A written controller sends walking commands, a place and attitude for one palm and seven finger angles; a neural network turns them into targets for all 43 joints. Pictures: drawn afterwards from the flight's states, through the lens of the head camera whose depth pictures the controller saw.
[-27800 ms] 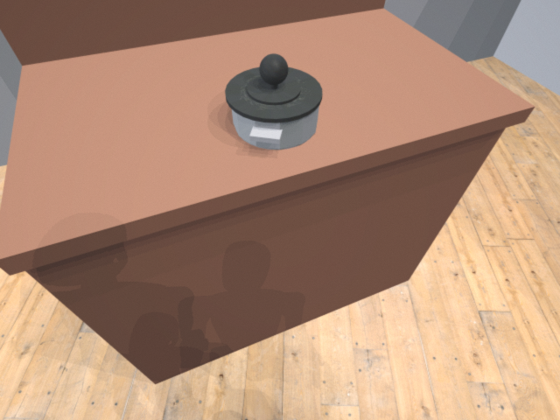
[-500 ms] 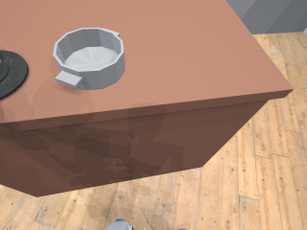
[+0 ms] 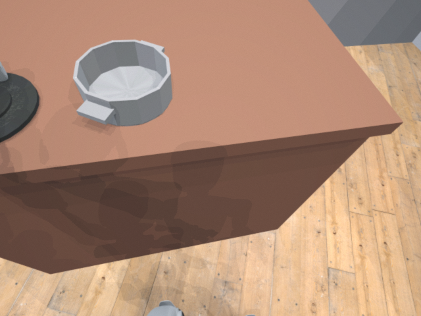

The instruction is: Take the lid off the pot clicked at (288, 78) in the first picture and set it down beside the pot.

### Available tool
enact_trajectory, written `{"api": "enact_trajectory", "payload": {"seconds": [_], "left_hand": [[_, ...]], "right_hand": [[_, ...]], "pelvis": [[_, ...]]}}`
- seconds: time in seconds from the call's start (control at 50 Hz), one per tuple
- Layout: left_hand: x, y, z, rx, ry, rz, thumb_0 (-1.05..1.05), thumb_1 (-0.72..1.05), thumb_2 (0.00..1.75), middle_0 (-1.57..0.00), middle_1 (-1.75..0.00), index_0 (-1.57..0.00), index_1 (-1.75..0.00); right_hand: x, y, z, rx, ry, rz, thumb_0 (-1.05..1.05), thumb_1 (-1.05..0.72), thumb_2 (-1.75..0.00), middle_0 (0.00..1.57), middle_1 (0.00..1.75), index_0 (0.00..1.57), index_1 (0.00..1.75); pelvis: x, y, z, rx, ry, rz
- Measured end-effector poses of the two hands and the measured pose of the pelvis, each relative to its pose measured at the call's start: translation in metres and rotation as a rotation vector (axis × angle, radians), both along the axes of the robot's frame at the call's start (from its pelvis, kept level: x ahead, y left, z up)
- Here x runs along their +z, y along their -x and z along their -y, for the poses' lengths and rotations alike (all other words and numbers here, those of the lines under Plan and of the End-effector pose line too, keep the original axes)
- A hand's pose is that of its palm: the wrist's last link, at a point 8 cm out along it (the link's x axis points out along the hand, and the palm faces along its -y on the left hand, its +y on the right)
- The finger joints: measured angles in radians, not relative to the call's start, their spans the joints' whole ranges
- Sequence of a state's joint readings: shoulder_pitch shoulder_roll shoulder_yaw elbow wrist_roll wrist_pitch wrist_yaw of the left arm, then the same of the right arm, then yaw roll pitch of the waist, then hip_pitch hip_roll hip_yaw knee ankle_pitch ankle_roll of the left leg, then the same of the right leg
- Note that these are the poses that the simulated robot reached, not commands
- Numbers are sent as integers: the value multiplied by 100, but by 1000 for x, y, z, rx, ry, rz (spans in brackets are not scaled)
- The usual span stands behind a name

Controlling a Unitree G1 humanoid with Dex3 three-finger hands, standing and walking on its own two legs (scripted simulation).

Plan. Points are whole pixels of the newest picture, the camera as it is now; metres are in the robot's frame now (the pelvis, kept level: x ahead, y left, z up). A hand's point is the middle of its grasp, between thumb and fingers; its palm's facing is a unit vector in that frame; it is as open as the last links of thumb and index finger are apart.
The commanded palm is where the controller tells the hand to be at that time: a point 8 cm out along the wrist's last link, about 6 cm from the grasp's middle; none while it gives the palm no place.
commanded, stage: raise the empty hand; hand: left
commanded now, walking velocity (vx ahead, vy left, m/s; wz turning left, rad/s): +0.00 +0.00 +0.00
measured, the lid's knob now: out of the picture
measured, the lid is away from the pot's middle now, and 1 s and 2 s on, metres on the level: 0.25 0.25 0.25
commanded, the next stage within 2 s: draw the hand back to the body in 1.24 s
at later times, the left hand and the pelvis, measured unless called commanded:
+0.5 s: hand out of the picture +0.46 +0.37 +0.20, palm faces -0.32 -0.14 -0.94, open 11.0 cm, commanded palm +0.48 +0.37 +0.27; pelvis +0.00 +0.00 +0.01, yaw +1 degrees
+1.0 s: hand out of the picture +0.46 +0.36 +0.26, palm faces -0.26 -0.13 -0.96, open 11.0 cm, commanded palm +0.48 +0.36 +0.33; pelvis +0.01 -0.01 +0.01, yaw +1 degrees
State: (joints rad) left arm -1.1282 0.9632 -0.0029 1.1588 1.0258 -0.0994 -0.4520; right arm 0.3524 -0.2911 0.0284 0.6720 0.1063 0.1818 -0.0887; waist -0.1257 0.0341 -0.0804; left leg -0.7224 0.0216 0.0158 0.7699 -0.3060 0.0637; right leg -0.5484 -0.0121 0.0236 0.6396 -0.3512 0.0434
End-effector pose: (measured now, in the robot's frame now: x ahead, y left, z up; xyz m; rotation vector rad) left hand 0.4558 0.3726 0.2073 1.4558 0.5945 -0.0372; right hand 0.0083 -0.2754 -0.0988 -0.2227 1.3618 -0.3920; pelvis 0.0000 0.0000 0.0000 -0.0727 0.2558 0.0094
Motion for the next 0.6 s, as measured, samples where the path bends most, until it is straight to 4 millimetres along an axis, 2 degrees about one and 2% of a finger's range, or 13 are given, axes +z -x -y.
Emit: {"api": "enact_trajectory", "payload": {"seconds": [0.38,0.6], "left_hand": [[36,-1,-4,36,-18,30,0,-11,87,-48,-64,-48,-64],[62,0,3,44,-29,60,0,-11,87,-48,-64,-48,-64]], "right_hand": [[4,-12,-1,15,-5,33,1,-90,-90,20,30,20,30],[4,-17,-1,26,-27,45,1,-90,-90,20,30,20,30]], "pelvis": [[5,-4,-1,6,-3,18],[8,-4,2,12,-8,31]]}}
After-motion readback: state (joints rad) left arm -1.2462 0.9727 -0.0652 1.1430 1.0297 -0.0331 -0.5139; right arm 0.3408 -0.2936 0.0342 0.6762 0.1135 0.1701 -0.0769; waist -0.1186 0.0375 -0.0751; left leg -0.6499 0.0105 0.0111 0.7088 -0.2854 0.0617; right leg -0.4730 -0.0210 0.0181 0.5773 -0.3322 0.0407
